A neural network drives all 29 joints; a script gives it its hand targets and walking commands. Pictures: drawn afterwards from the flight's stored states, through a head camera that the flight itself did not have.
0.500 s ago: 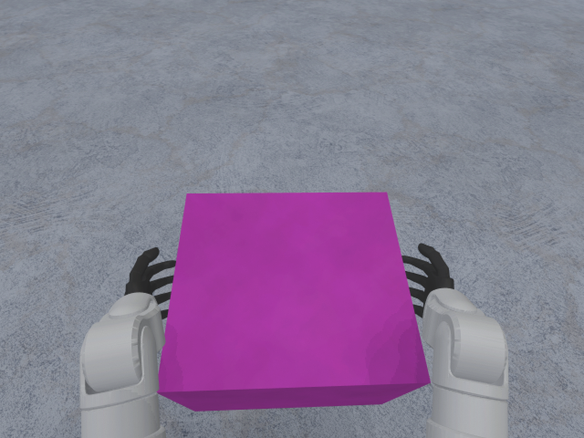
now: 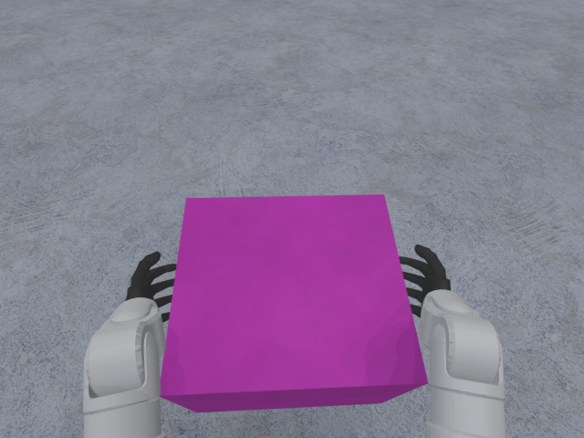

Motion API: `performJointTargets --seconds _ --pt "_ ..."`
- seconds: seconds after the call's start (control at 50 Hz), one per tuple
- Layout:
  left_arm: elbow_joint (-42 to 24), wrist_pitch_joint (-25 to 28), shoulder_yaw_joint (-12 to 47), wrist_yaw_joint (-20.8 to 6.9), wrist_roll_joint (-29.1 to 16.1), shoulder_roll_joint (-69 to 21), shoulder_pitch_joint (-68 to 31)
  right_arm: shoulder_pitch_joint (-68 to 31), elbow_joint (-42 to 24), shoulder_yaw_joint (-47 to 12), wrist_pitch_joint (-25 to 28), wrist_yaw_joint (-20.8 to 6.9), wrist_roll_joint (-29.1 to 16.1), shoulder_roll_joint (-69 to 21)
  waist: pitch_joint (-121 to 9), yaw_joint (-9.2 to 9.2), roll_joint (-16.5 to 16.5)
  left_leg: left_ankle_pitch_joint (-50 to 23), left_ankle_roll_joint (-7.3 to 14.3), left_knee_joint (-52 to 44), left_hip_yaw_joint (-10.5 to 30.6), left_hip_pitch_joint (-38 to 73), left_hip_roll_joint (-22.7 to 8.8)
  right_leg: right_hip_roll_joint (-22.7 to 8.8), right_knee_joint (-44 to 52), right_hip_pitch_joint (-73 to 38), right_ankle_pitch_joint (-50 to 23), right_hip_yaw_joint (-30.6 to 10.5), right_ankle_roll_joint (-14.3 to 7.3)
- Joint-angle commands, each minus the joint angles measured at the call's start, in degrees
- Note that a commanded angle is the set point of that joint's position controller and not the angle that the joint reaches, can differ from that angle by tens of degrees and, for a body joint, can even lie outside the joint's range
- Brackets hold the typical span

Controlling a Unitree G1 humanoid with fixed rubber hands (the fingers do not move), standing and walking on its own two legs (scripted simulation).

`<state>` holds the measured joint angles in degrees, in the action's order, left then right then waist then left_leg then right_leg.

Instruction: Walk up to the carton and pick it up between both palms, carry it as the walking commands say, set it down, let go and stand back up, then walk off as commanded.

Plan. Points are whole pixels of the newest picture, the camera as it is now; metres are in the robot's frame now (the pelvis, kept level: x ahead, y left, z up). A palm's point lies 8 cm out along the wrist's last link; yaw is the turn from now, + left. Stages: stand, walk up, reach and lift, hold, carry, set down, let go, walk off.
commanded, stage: carry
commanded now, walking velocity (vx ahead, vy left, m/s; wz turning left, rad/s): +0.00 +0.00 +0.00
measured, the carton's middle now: (288, 305) +0.32 +0.00 -0.01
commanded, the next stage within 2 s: hold in 0.68 s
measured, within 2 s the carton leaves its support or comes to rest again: neither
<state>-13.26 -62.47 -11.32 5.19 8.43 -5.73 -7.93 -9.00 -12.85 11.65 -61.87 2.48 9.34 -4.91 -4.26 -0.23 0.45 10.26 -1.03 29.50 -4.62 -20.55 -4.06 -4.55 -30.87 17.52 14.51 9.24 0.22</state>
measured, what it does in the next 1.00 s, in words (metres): stands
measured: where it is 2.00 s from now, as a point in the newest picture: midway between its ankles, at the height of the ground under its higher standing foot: outside the picture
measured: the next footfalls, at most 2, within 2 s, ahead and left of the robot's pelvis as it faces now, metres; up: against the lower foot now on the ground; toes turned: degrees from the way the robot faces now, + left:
none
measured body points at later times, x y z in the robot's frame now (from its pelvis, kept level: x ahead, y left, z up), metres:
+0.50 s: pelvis +0.00 +0.00 +0.00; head -0.02 +0.00 +0.45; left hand +0.27 +0.19 +0.06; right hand +0.28 -0.19 +0.07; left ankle +0.05 +0.13 -0.73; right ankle +0.02 -0.12 -0.73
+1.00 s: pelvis +0.00 +0.01 +0.01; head -0.04 +0.01 +0.46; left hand +0.32 +0.16 +0.05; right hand +0.28 -0.21 +0.05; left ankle +0.05 +0.13 -0.73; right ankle +0.02 -0.12 -0.73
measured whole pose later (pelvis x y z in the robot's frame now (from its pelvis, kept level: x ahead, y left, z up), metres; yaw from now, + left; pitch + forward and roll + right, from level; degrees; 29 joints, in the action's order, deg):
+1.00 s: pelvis +0.00 +0.01 +0.01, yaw -4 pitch -6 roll +0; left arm 16.0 -39.3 -16.4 -1.3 17.7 -5.5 -17.1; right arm -15.1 13.0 17.8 -38.9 -2.9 17.0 -4.5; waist 1.1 1.1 0.3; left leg 8.0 -0.8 22.0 -3.3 -7.4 -2.3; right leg -2.0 -22.8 5.8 10.6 3.5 0.2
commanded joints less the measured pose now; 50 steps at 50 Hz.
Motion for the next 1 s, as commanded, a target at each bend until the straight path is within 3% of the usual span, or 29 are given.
performJointTargets --seconds 0.0,0.66,0.68,0.7,0.72,0.74,0.76,0.78,0.8,0.92,0.98 --pt "-4.2 0.6 42.4 -18.4 -24.1 -45.7 -28.4 -25.8 -2.0 -41.6 -0.2 -16.1 -23.0 -45.4 -12.7 -0.03 -0.6 -4.3 1.7 -3.7 3.4 6.1 -3.5 -4.5 6.2 -2.9 -3.5 -4.6 -0.3" --pt "-2.9 3.7 41.3 -17.8 -22.2 -43.9 -26.9 -24.4 -0.3 -40.2 3.1 -15.6 -21.4 -43.2 -12.0 0.09 -0.3 -2.7 1.5 -3.9 3.0 5.9 -3.3 -3.8 5.9 -2.3 -2.4 -4.5 -0.8" --pt "17.2 12.0 21.2 -17.6 -4.1 -29.8 -25.9 -17.9 19.8 -20.0 11.7 -15.0 -3.9 -30.4 3.3 2.67 2.8 -1.1 1.5 -5.7 8.7 14.2 7.1 5.7 12.6 -1.6 3.2 -13.9 -2.2" --pt "25.8 17.6 18.8 -17.3 -3.7 -26.9 -25.7 -21.1 25.2 -15.1 17.2 -14.1 -3.7 -27.8 1.5 1.56 2.3 -1.2 2.0 -6.2 9.3 14.3 7.5 6.2 12.9 -3.7 3.5 -14.5 -2.6" --pt "20.3 21.6 23.2 -17.4 -5.3 -30.4 -27.3 -22.8 19.7 -19.9 21.4 -14.7 -5.0 -31.0 -3.4 1.86 0.9 -4.8 2.4 -6.8 9.7 16.9 8.0 6.8 11.8 -7.1 -3.1 -13.6 -1.7" --pt "18.5 23.8 27.8 -18.6 -6.9 -34.9 -30.4 -25.0 17.4 -23.8 23.4 -15.4 -6.1 -36.6 -7.9 2.33 -1.0 -7.8 2.3 -7.0 9.5 18.1 8.2 7.3 11.2 -9.4 -8.3 -12.7 -0.7" --pt "16.3 25.4 32.8 -20.0 -9.4 -38.9 -35.1 -27.9 15.6 -26.2 24.7 -15.9 -7.2 -40.6 -12.8 4.39 -2.7 -9.7 1.9 -6.8 9.4 19.4 8.2 7.7 10.8 -11.5 -11.9 -12.3 -0.1" --pt "14.2 26.1 36.0 -20.9 -11.3 -42.9 -38.5 -32.5 12.9 -30.0 25.2 -16.9 -9.1 -44.0 -16.5 4.47 -3.3 -10.4 1.7 -7.0 9.3 20.5 8.1 8.0 10.3 -13.2 -14.0 -12.3 0.1" --pt "14.1 26.4 36.4 -21.4 -11.6 -44.2 -38.8 -34.2 12.3 -31.7 25.3 -17.3 -9.9 -45.0 -17.7 4.34 -2.9 -10.1 1.7 -7.4 9.2 20.7 7.9 7.9 10.4 -13.8 -14.4 -12.5 0.0" --pt "26.9 25.4 27.0 -21.9 -5.9 -43.7 -34.5 -35.8 23.2 -29.9 25.1 -20.9 -8.4 -44.2 -7.5 -0.50 -0.9 -1.0 1.4 -10.4 7.7 18.6 8.0 7.1 13.9 -10.5 -0.5 -12.2 -1.3" --pt "30.0 25.3 24.7 -22.6 -5.3 -45.5 -38.2 -38.4 28.4 -27.1 25.6 -22.7 -7.2 -45.4 -5.5 -0.69 -1.1 1.6 0.9 -11.2 7.2 18.6 7.8 7.3 14.9 -10.0 3.2 -12.0 -1.7"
